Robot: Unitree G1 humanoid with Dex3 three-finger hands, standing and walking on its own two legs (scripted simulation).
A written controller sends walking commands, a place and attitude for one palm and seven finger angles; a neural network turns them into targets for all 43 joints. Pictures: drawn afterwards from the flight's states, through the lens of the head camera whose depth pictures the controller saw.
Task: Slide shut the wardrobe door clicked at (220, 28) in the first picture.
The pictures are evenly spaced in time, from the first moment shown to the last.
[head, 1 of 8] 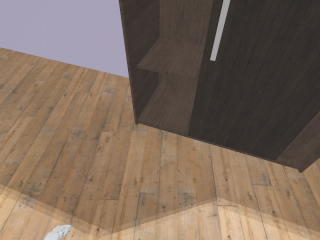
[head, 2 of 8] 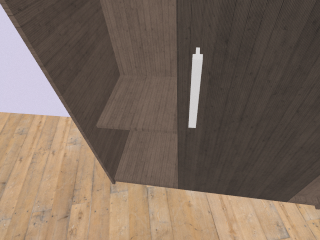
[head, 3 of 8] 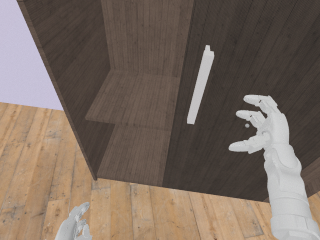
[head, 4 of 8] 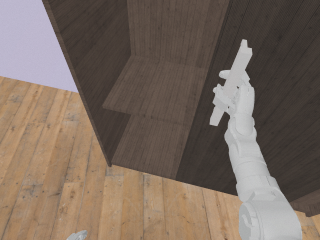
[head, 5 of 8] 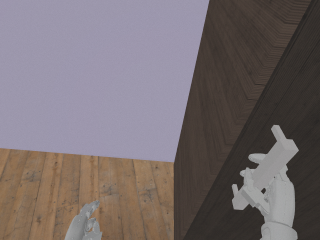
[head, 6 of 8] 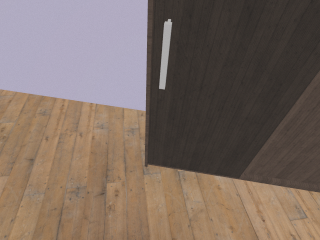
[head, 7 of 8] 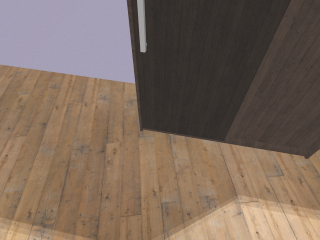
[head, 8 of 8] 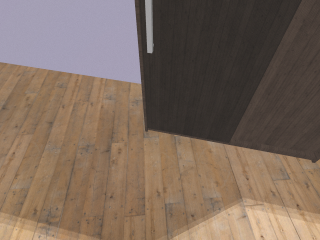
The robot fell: no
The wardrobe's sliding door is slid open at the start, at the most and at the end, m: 0.43 0.43 0.00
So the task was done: yes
